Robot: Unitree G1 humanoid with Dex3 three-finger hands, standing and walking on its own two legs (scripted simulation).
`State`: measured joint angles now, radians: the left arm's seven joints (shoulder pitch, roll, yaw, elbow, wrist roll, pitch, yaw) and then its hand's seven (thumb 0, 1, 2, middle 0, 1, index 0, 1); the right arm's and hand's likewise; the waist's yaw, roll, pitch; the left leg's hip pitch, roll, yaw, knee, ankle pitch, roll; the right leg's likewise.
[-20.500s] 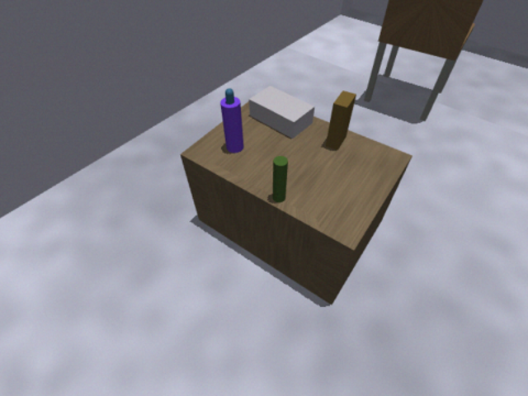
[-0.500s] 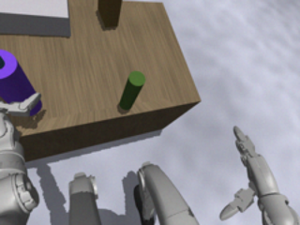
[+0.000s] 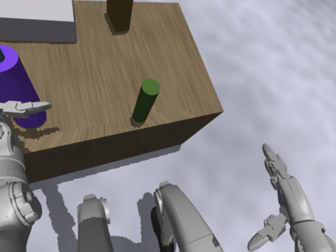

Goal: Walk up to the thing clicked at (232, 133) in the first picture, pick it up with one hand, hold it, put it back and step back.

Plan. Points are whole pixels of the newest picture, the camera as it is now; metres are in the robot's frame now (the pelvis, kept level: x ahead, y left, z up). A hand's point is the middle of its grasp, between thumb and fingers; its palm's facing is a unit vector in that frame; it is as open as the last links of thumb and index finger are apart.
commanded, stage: open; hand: left
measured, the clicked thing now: (12, 86) +0.51 +0.24 -0.03
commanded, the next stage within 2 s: withdraw in 0.02 s
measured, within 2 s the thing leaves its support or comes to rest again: rests again in 0.22 s
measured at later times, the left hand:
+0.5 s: hand out of the picture +0.50 +0.30 +0.04, palm faces +0.38 -0.92 -0.02, open 17.6 cm
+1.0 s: hand out of the picture +0.44 +0.40 +0.15, palm faces +0.52 -0.78 -0.36, open 16.6 cm
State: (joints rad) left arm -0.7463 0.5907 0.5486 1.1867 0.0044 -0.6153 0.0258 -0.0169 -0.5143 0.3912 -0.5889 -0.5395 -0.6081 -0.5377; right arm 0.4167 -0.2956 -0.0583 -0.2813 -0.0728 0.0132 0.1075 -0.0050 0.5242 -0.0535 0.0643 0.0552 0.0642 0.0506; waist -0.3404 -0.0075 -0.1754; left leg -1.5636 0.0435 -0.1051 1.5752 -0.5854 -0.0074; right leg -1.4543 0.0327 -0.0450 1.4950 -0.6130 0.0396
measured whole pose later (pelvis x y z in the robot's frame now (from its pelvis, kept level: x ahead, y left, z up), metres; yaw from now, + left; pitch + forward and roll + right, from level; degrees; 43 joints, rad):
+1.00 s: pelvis +0.02 +0.01 +0.11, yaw +2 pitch +20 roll -5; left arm -0.67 0.74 0.47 1.14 0.09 -0.13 0.09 -0.02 -0.38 0.17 -0.08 -0.09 -0.08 -0.09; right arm 0.37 -0.25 0.09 -0.03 -0.01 0.18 0.03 0.00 0.03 -0.42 0.13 0.18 0.13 0.17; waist -0.13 0.00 -0.17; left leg -1.00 0.05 -0.04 1.13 -0.47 0.01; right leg -0.90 0.03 0.00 1.03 -0.47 0.05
